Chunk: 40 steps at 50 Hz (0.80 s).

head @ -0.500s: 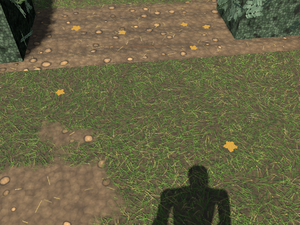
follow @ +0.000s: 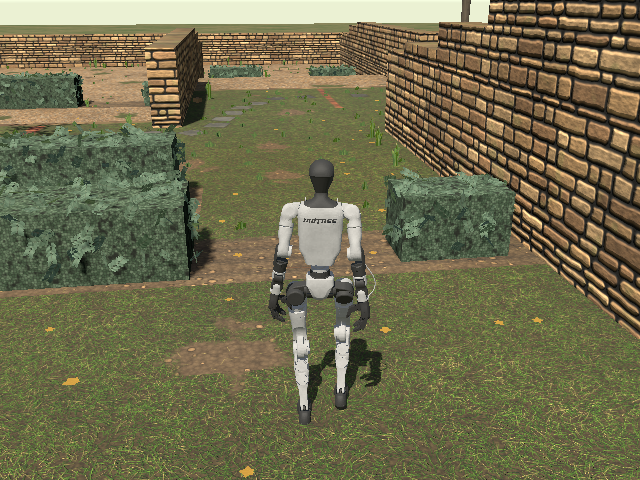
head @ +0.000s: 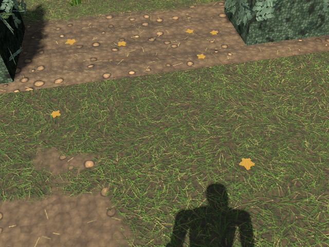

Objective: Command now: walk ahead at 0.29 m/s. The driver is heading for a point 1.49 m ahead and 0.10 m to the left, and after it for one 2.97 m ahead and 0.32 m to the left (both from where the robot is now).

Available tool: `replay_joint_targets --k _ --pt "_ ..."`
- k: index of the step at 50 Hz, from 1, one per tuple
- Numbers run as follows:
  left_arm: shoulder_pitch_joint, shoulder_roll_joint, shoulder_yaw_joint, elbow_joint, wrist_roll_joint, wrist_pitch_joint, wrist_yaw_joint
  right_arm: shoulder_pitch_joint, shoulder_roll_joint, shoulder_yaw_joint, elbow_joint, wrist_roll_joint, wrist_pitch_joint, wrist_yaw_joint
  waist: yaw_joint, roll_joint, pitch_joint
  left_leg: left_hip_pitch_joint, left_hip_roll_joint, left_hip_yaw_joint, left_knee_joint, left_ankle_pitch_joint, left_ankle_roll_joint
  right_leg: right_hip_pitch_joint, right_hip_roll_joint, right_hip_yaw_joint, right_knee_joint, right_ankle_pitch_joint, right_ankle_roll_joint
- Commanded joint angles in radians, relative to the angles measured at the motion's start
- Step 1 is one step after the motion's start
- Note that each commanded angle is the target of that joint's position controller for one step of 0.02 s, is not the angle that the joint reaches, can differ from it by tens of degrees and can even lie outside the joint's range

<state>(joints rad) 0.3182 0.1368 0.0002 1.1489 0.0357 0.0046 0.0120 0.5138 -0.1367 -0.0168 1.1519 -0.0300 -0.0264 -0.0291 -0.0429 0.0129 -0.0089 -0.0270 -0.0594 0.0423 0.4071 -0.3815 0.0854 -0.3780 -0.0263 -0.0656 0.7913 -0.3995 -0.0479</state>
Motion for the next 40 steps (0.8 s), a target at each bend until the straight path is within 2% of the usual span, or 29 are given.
replay_joint_targets --k 1,5,7,8,9,10,11,12,13,15,18,19,20,21,22,23,24,26,27,28,30,31,32,34,35,36,38,39,40 --pt "-0.165 0.072 0.023 -0.129 -0.007 -0.047 -0.010 0.145 -0.110 -0.020 0.019 -0.006 -0.019 -0.002 -0.027 0.059 0.262 0.010 0.351 -0.359 -0.233 -0.021 0.190 -0.350 -0.039 0.016 0.043 -0.005 -0.016" --pt "-0.155 0.067 0.034 -0.158 -0.026 -0.052 -0.024 0.098 -0.133 -0.022 -0.001 0.000 -0.035 -0.004 0.021 0.092 0.194 -0.076 0.303 -0.233 -0.144 0.243 0.147 -0.125 0.022 -0.034 -0.077 0.062 -0.028" --pt "0.047 0.074 0.050 -0.089 -0.037 -0.057 -0.019 0.023 -0.150 -0.021 -0.027 0.015 -0.041 0.002 0.132 0.063 0.118 -0.246 0.229 -0.134 0.032 0.427 0.093 0.253 0.103 -0.079 -0.218 0.174 -0.036" --pt "0.174 0.129 0.074 -0.049 -0.032 -0.066 -0.014 0.022 -0.144 -0.016 -0.033 0.022 -0.052 0.010 0.186 -0.012 0.042 -0.324 0.169 -0.061 0.225 0.461 0.056 0.447 0.060 -0.010 -0.273 0.183 -0.052" --pt "0.330 0.229 0.097 -0.047 -0.011 -0.076 -0.005 0.050 -0.062 0.006 -0.062 0.029 -0.056 0.019 0.225 -0.197 -0.077 -0.490 0.072 0.034 0.587 0.160 0.000 0.618 -0.238 0.411 -0.445 -0.119 -0.129" --pt "0.326 0.256 0.101 -0.040 -0.021 -0.058 -0.013 0.033 -0.082 -0.007 -0.081 0.015 -0.052 0.029 0.199 -0.231 -0.075 -0.631 -0.005 -0.024 0.796 -0.143 0.004 0.573 -0.361 0.776 -0.621 -0.270 -0.205" --pt "0.182 0.228 0.092 -0.077 -0.026 -0.048 -0.014 -0.035 -0.111 -0.016 -0.105 0.004 -0.044 0.030 0.130 -0.120 0.047 -0.671 0.077 -0.076 0.863 -0.056 0.019 0.448 -0.356 0.708 -0.617 -0.332 -0.197" --pt "0.072 0.199 0.086 -0.116 -0.026 -0.056 -0.020 -0.084 -0.097 -0.013 -0.118 0.002 -0.043 0.035 0.102 -0.053 0.121 -0.647 0.114 -0.078 0.829 0.041 0.018 0.322 -0.325 0.588 -0.628 -0.182 -0.185" --pt "0.024 0.166 0.076 -0.125 -0.026 -0.067 -0.021 -0.085 -0.076 -0.013 -0.118 0.008 -0.041 0.033 0.061 -0.031 0.142 -0.574 0.147 -0.089 0.761 0.104 0.013 0.233 -0.274 0.455 -0.642 0.009 -0.159" --pt "0.048 0.091 0.052 -0.108 -0.025 -0.089 -0.014 -0.032 -0.059 -0.015 -0.100 -0.001 -0.024 0.032 0.015 -0.064 0.116 -0.466 0.166 -0.082 0.660 0.132 -0.002 0.188 -0.203 0.283 -0.648 0.236 -0.125" --pt "0.118 0.108 0.048 -0.088 -0.028 -0.107 -0.005 -0.114 -0.081 -0.025 -0.131 0.011 -0.003 0.033 0.006 -0.070 0.109 -0.486 0.143 -0.045 0.558 0.190 -0.020 0.240 -0.172 0.195 -0.654 0.441 -0.124" --pt "0.118 0.136 0.049 -0.092 -0.030 -0.104 -0.004 -0.199 -0.102 -0.031 -0.159 0.008 0.002 0.043 0.021 -0.066 0.132 -0.536 0.134 -0.024 0.525 0.199 -0.028 0.265 -0.174 0.188 -0.660 0.520 -0.122" --pt "0.134 0.141 0.047 -0.091 -0.030 -0.103 -0.004 -0.259 -0.102 -0.032 -0.184 0.009 0.003 0.049 0.026 -0.061 0.134 -0.558 0.131 -0.018 0.471 0.227 -0.033 0.289 -0.171 0.168 -0.660 0.574 -0.118" --pt "0.153 0.134 0.048 -0.082 -0.027 -0.098 -0.003 -0.289 -0.094 -0.028 -0.195 -0.002 0.009 0.052 0.036 -0.069 0.115 -0.530 0.113 0.008 0.473 0.256 -0.042 0.285 -0.160 0.134 -0.642 0.655 -0.116" --pt "0.174 0.127 0.047 -0.078 -0.023 -0.096 -0.005 -0.310 -0.089 -0.028 -0.205 -0.001 0.013 0.058 0.036 -0.076 0.102 -0.539 0.115 0.004 0.456 0.279 -0.044 0.308 -0.160 0.119 -0.632 0.677 -0.114" --pt "0.206 0.135 0.049 -0.072 -0.006 -0.100 -0.007 -0.279 -0.097 -0.035 -0.183 -0.006 0.016 0.065 0.041 -0.100 0.066 -0.541 0.111 0.012 0.553 0.356 -0.033 0.335 -0.176 0.112 -0.584 0.689 -0.130" --pt "0.237 0.123 0.047 -0.068 -0.008 -0.099 -0.008 -0.285 -0.114 -0.040 -0.184 -0.005 0.021 0.068 0.045 -0.092 0.065 -0.586 0.125 -0.007 0.566 0.364 -0.025 0.358 -0.185 0.125 -0.571 0.651 -0.144" --pt "0.263 0.118 0.047 -0.074 -0.002 -0.097 -0.008 -0.361 -0.125 -0.048 -0.205 -0.014 0.022 0.078 0.062 -0.067 0.114 -0.691 0.135 -0.018 0.578 0.361 -0.020 0.398 -0.209 0.167 -0.562 0.574 -0.180" --pt "0.294 0.122 0.046 -0.071 -0.004 -0.103 -0.006 -0.440 -0.125 -0.054 -0.232 -0.006 0.016 0.078 0.090 -0.078 0.141 -0.792 0.139 -0.016 0.538 0.391 -0.015 0.459 -0.195 0.180 -0.569 0.491 -0.201" --pt "0.374 0.118 0.047 -0.032 0.004 -0.114 0.005 -0.563 -0.152 -0.067 -0.278 -0.006 0.002 0.075 0.132 -0.096 0.186 -0.986 0.162 -0.078 0.521 0.380 -0.018 0.624 -0.240 0.243 -0.549 0.448 -0.202" --pt "0.410 0.136 0.053 -0.025 0.007 -0.128 0.021 -0.651 -0.155 -0.071 -0.318 -0.004 -0.022 0.074 0.155 -0.054 0.205 -1.106 0.168 -0.101 0.432 0.367 -0.035 0.735 -0.254 0.256 -0.534 0.453 -0.208" --pt "0.389 0.144 0.055 -0.031 0.002 -0.139 0.025 -0.673 -0.151 -0.072 -0.337 -0.001 -0.033 0.076 0.146 -0.053 0.218 -1.079 0.162 -0.096 0.380 0.390 -0.038 0.699 -0.244 0.239 -0.533 0.471 -0.204" --pt "0.297 0.150 0.056 -0.050 0.005 -0.152 0.029 -0.667 -0.147 -0.070 -0.353 -0.001 -0.036 0.081 0.102 -0.035 0.241 -0.949 0.177 -0.094 0.241 0.535 -0.045 0.550 -0.189 0.177 -0.515 0.395 -0.175" --pt "0.222 0.126 0.044 -0.080 -0.009 -0.164 0.030 -0.626 -0.108 -0.060 -0.342 -0.006 -0.040 0.102 0.101 -0.016 0.159 -0.642 0.160 -0.040 0.157 0.844 -0.013 0.344 -0.148 0.122 -0.460 0.298 -0.138" --pt "0.196 0.117 0.038 -0.088 -0.023 -0.166 0.027 -0.613 -0.093 -0.054 -0.335 0.002 -0.041 0.110 0.100 -0.020 0.144 -0.519 0.149 -0.021 0.127 0.917 -0.002 0.256 -0.126 0.105 -0.455 0.257 -0.121" --pt "0.198 0.109 0.034 -0.087 -0.022 -0.166 0.024 -0.627 -0.091 -0.051 -0.337 0.003 -0.038 0.114 0.120 -0.025 0.154 -0.462 0.140 -0.004 0.106 0.933 0.006 0.223 -0.115 0.097 -0.428 0.236 -0.113" --pt "0.267 0.114 0.032 -0.074 0.002 -0.156 0.031 -0.687 -0.102 -0.046 -0.366 -0.004 -0.040 0.113 0.182 -0.019 0.196 -0.507 0.134 0.016 0.019 0.898 0.002 0.305 -0.099 0.099 -0.341 0.258 -0.105" --pt "0.301 0.120 0.032 -0.058 0.014 -0.138 0.038 -0.704 -0.111 -0.045 -0.372 -0.003 -0.045 0.108 0.199 -0.030 0.205 -0.530 0.143 0.014 -0.020 0.875 -0.001 0.367 -0.097 0.099 -0.276 0.275 -0.100" --pt "0.305 0.124 0.031 -0.054 0.023 -0.120 0.047 -0.659 -0.118 -0.045 -0.353 0.001 -0.048 0.098 0.191 -0.035 0.197 -0.522 0.157 0.005 -0.086 0.877 -0.006 0.428 -0.093 0.094 -0.179 0.326 -0.096"
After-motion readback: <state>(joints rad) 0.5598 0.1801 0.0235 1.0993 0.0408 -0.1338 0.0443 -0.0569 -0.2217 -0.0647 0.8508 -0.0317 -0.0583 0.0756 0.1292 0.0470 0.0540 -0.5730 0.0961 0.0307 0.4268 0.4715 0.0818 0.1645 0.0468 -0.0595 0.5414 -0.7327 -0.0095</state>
